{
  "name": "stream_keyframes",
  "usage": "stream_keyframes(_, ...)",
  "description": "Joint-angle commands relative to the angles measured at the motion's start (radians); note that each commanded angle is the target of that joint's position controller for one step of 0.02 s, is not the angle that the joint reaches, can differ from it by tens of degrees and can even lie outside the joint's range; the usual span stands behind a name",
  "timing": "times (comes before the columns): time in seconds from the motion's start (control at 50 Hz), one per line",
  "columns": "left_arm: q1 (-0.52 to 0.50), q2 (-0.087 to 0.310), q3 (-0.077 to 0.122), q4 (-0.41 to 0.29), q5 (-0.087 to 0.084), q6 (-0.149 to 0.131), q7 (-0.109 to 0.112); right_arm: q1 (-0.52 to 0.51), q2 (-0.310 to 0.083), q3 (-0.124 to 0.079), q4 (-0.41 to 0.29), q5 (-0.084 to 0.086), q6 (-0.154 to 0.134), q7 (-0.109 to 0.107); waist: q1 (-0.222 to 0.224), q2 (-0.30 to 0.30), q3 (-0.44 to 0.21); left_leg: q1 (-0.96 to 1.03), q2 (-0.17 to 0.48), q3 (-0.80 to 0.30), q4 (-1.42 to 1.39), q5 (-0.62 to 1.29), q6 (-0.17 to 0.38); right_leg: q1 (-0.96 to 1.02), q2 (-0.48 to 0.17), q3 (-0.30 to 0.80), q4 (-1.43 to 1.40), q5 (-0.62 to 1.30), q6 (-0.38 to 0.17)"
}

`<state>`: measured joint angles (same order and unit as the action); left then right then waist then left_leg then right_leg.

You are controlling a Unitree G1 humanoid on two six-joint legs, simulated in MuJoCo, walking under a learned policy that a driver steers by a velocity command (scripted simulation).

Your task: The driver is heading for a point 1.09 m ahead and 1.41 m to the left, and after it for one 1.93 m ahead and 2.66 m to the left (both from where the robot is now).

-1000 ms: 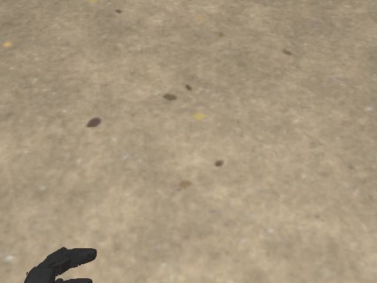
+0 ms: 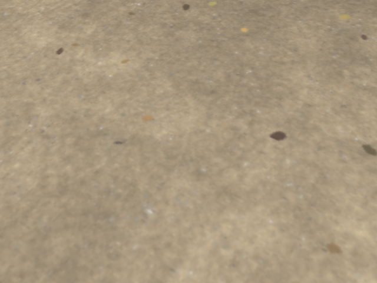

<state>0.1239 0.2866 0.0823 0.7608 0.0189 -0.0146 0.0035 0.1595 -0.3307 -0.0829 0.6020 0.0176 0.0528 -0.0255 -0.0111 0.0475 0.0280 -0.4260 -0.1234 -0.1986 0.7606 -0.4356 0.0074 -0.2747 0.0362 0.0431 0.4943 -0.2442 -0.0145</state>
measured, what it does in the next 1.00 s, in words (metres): steps on the spot, turning left: left foot, then right foot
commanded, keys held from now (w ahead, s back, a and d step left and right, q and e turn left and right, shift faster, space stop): q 1.00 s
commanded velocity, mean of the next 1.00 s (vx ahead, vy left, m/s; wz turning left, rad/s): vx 0.00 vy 0.00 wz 0.60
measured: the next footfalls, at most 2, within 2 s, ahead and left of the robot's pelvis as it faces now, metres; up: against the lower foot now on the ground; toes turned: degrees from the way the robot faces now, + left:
left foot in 0.36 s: +0.01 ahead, +0.15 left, +0.00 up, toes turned +15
right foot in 0.86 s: +0.10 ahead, -0.05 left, +0.00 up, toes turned +36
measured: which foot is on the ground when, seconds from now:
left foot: up 0.00-0.34, down 0.36-0.86, up 0.88-1.00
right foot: down 0.00-0.36, up 0.38-0.84, down 0.86-1.00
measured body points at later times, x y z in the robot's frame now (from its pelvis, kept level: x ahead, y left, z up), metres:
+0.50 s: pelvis -0.02 +0.05 +0.00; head +0.02 +0.09 +0.45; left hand +0.04 +0.37 -0.11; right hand +0.22 -0.18 -0.06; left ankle -0.03 +0.14 -0.74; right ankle +0.00 -0.11 -0.65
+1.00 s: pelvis +0.00 +0.02 +0.00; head +0.04 +0.02 +0.45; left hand -0.04 +0.34 -0.08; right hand +0.30 -0.14 -0.09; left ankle -0.09 +0.12 -0.66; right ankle +0.06 -0.07 -0.74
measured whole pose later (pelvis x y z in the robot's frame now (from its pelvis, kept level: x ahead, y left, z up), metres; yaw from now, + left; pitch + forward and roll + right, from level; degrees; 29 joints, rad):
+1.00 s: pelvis +0.00 +0.02 +0.00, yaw +36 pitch +1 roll +0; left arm 0.14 0.28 0.07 0.71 0.01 0.00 0.02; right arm 0.19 -0.37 -0.10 0.61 0.02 0.06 -0.02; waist 0.00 0.05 0.05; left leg -0.51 -0.09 -0.13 1.11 -0.45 -0.07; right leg -0.24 0.01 0.00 0.46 -0.24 -0.02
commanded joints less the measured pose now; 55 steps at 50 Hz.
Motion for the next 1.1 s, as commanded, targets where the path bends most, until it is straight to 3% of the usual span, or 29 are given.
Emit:
stream_keyframes(0.02, -0.068, 0.131, 0.029, -0.091, 0.005, -0.010, 0.015, 0.066, -0.193, -0.071, -0.047, -0.004, -0.015, -0.001, -0.032, -0.185, -0.076, -0.165, 0.062, 0.032, 0.398, -0.100, -0.055, 0.129, -0.364, 0.296, -0.175, 0.366, -0.221)
stream_keyframes(0.06, -0.083, 0.109, 0.018, -0.098, -0.018, -0.004, 0.025, 0.078, -0.138, -0.060, -0.031, -0.001, 0.003, -0.001, -0.020, -0.176, -0.048, -0.208, 0.074, 0.054, 0.472, -0.013, -0.090, 0.149, -0.297, 0.183, -0.162, 0.352, -0.184)
stream_keyframes(0.12, -0.021, 0.128, 0.022, -0.089, -0.006, 0.013, 0.038, 0.005, -0.087, -0.039, -0.067, 0.013, 0.003, 0.007, 0.029, -0.202, -0.049, -0.227, 0.103, 0.130, 0.365, 0.038, -0.116, 0.212, -0.277, 0.097, -0.172, 0.387, -0.201)
stream_keyframes(0.16, 0.007, 0.152, 0.029, -0.085, -0.005, 0.021, 0.040, -0.028, -0.073, -0.030, -0.088, 0.008, 0.002, 0.011, 0.055, -0.214, -0.072, -0.204, 0.134, 0.149, 0.264, 0.031, -0.123, 0.264, -0.303, 0.082, -0.167, 0.406, -0.213)
stream_keyframes(0.24, -0.015, 0.201, 0.046, -0.090, -0.016, 0.029, 0.023, -0.025, -0.066, -0.020, -0.102, 0.002, 0.003, 0.026, 0.055, -0.235, -0.092, -0.034, 0.156, 0.220, 0.067, 0.029, -0.098, 0.206, -0.329, 0.014, -0.161, 0.434, -0.208)
stream_keyframes(0.28, -0.012, 0.210, 0.049, -0.085, -0.028, 0.027, 0.015, -0.007, -0.080, -0.026, -0.102, 0.004, 0.008, 0.033, 0.047, -0.239, -0.091, 0.018, 0.149, 0.242, -0.026, 0.052, -0.076, 0.202, -0.344, 0.003, -0.140, 0.422, -0.196)
stream_keyframes(0.32, -0.030, 0.212, 0.049, -0.081, -0.048, 0.024, 0.011, 0.039, -0.079, -0.032, -0.091, 0.004, 0.013, 0.040, 0.009, -0.225, -0.092, 0.114, 0.133, 0.266, -0.195, 0.158, -0.032, 0.177, -0.342, -0.026, -0.079, 0.388, -0.155)
stream_keyframes(0.34, -0.018, 0.191, 0.044, -0.071, -0.056, 0.021, 0.010, 0.080, -0.087, -0.041, -0.076, 0.002, 0.014, 0.038, -0.012, -0.198, -0.100, 0.211, 0.112, 0.270, -0.303, 0.246, 0.001, 0.131, -0.319, -0.062, -0.011, 0.325, -0.110)
stream_keyframes(0.36, 0.044, 0.145, 0.033, -0.049, -0.043, 0.017, 0.004, 0.122, -0.137, -0.059, -0.068, 0.001, 0.011, 0.028, -0.015, -0.066, -0.121, 0.369, 0.155, 0.167, -0.376, 0.444, 0.044, 0.007, -0.262, -0.141, 0.145, 0.172, -0.030)
stream_keyframes(0.38, 0.034, 0.061, 0.001, -0.097, 0.024, 0.015, -0.001, 0.144, -0.269, -0.084, -0.093, -0.004, 0.003, 0.009, 0.016, 0.284, -0.136, 0.542, 0.441, -0.225, -0.356, 0.882, 0.180, -0.311, -0.121, -0.204, 0.481, -0.394, 0.077)
stream_keyframes(0.4, -0.073, 0.112, 0.014, -0.128, 0.006, 0.012, 0.012, 0.152, -0.243, -0.070, -0.108, -0.044, -0.025, 0.025, -0.064, 0.216, -0.187, 0.436, 0.525, -0.341, -0.390, 0.848, 0.353, -0.384, -0.051, -0.033, 0.662, -0.467, 0.089)
stream_keyframes(0.42, -0.093, 0.150, 0.027, -0.127, -0.019, 0.017, 0.019, 0.120, -0.209, -0.058, -0.098, -0.046, -0.046, 0.032, -0.052, 0.122, -0.143, 0.397, 0.472, -0.252, -0.409, 0.751, 0.329, -0.391, -0.073, 0.007, 0.728, -0.397, 0.078)
stream_keyframes(0.44, -0.080, 0.155, 0.031, -0.119, -0.023, 0.019, 0.024, 0.072, -0.181, -0.051, -0.088, -0.029, -0.055, 0.027, -0.021, 0.093, -0.106, 0.365, 0.410, -0.183, -0.412, 0.646, 0.271, -0.396, -0.088, 0.019, 0.709, -0.304, 0.067)
stream_keyframes(0.46, -0.065, 0.156, 0.035, -0.101, -0.017, 0.023, 0.030, 0.031, -0.153, -0.041, -0.091, -0.011, -0.052, 0.020, -0.005, 0.067, -0.093, 0.349, 0.369, -0.147, -0.412, 0.579, 0.227, -0.391, -0.097, 0.027, 0.679, -0.237, 0.069)
stream_keyframes(0.48, -0.050, 0.158, 0.037, -0.098, -0.010, 0.025, 0.032, 0.001, -0.147, -0.034, -0.096, -0.005, -0.047, 0.014, 0.012, 0.079, -0.086, 0.311, 0.344, -0.126, -0.415, 0.592, 0.216, -0.359, -0.087, 0.024, 0.672, -0.182, 0.078)
stream_keyframes(0.52, -0.022, 0.142, 0.035, -0.089, -0.014, 0.022, 0.026, -0.006, -0.138, -0.026, -0.100, -0.015, -0.043, 0.003, 0.025, 0.088, -0.113, 0.294, 0.319, -0.112, -0.420, 0.599, 0.217, -0.312, -0.060, 0.017, 0.660, -0.117, 0.091)
stream_keyframes(0.62, -0.058, 0.112, 0.021, -0.102, -0.017, 0.019, 0.024, 0.016, -0.156, -0.033, -0.091, -0.012, -0.037, -0.007, -0.001, 0.093, -0.106, 0.312, 0.299, -0.171, -0.413, 0.459, 0.220, -0.285, -0.035, 0.037, 0.418, -0.095, 0.108)
stream_keyframes(0.68, -0.067, 0.113, 0.019, -0.108, -0.020, 0.011, 0.016, 0.009, -0.167, -0.038, -0.092, -0.014, -0.030, -0.003, -0.010, 0.104, -0.092, 0.267, 0.291, -0.229, -0.405, 0.379, 0.224, -0.224, -0.018, 0.047, 0.314, -0.117, 0.102)
stream_keyframes(0.76, -0.054, 0.120, 0.023, -0.114, -0.028, -0.005, 0.003, -0.011, -0.169, -0.040, -0.095, -0.008, -0.021, 0.007, -0.011, 0.115, -0.101, 0.257, 0.280, -0.313, -0.373, 0.429, 0.220, -0.144, 0.006, 0.053, 0.197, -0.141, 0.082)
stream_keyframes(0.82, 0.003, 0.118, 0.027, -0.104, -0.029, -0.018, -0.009, -0.047, -0.160, -0.038, -0.100, 0.007, -0.012, 0.006, 0.027, 0.112, -0.120, 0.252, 0.242, -0.342, -0.319, 0.479, 0.183, -0.025, 0.012, 0.040, -0.011, -0.040, 0.055)
stream_keyframes(0.84, 0.036, 0.127, 0.032, -0.093, -0.023, -0.021, -0.009, -0.052, -0.149, -0.034, -0.100, 0.014, -0.010, 0.002, 0.045, 0.094, -0.126, 0.207, 0.209, -0.322, -0.287, 0.424, 0.145, 0.068, -0.014, 0.039, -0.121, 0.083, 0.036)
stream_keyframes(0.86, 0.061, 0.184, 0.045, -0.097, -0.008, -0.017, -0.003, -0.010, -0.106, -0.023, -0.098, 0.007, -0.011, 0.001, 0.028, -0.027, -0.157, 0.104, 0.144, -0.240, -0.158, 0.205, 0.086, 0.193, -0.176, 0.169, -0.159, 0.162, -0.023)
stream_keyframes(0.88, 0.028, 0.264, 0.057, -0.098, 0.010, -0.006, 0.001, 0.040, -0.088, -0.021, -0.110, 0.010, -0.016, 0.001, -0.030, -0.304, -0.102, -0.108, -0.034, -0.015, 0.028, -0.147, 0.016, 0.221, -0.364, 0.397, -0.189, 0.353, -0.178)
stream_keyframes(0.9, 0.018, 0.212, 0.047, -0.116, 0.020, -0.009, 0.003, 0.042, -0.177, -0.048, -0.095, -0.009, -0.025, -0.003, 0.001, -0.273, -0.093, -0.146, 0.020, 0.016, 0.278, -0.219, -0.036, 0.157, -0.457, 0.470, -0.201, 0.367, -0.281)
stream_keyframes(0.92, -0.027, 0.161, 0.029, -0.131, 0.012, -0.010, 0.011, 0.051, -0.212, -0.066, -0.076, -0.002, -0.023, 0.000, -0.017, -0.203, -0.076, -0.144, 0.055, 0.020, 0.380, -0.149, -0.053, 0.126, -0.413, 0.378, -0.190, 0.335, -0.260)
stream_keyframes(0.96, -0.076, 0.121, 0.016, -0.141, -0.012, -0.005, 0.024, 0.068, -0.167, -0.062, -0.044, -0.001, -0.004, -0.003, -0.020, -0.170, -0.040, -0.176, 0.069, 0.044, 0.462, -0.032, -0.087, 0.129, -0.304, 0.222, -0.175, 0.261, -0.188)
stream_keyframes(1.0, -0.050, 0.124, 0.011, -0.137, -0.011, 0.005, 0.034, 0.048, -0.118, -0.046, -0.053, 0.009, 0.002, 0.004, 0.001, -0.179, -0.027, -0.188, 0.081, 0.096, 0.449, 0.019, -0.107, 0.143, -0.267, 0.130, -0.181, 0.313, -0.190)
stream_keyframes(1.04, -0.002, 0.138, 0.016, -0.128, -0.003, 0.015, 0.040, -0.005, -0.093, -0.035, -0.078, 0.014, -0.001, 0.007, 0.040, -0.203, -0.041, -0.211, 0.106, 0.130, 0.353, 0.032, -0.121, 0.221, -0.277, 0.100, -0.179, 0.349, -0.207)
stream_keyframes(1.1, 0.016, 0.175, 0.030, -0.122, -0.007, 0.026, 0.035, -0.036, -0.071, -0.019, -0.099, 0.003, -0.003, 0.017, 0.062, -0.213, -0.076, -0.148, 0.149, 0.163, 0.199, 0.014, -0.124, 0.264, -0.312, 0.066, -0.168, 0.396, -0.220)
Keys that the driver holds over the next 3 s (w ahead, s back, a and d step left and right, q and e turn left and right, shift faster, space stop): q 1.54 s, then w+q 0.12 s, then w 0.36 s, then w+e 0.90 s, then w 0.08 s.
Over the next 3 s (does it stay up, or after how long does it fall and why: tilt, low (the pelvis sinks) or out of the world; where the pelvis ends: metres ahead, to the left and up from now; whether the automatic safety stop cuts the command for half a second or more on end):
stays up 0.32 0.57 0.01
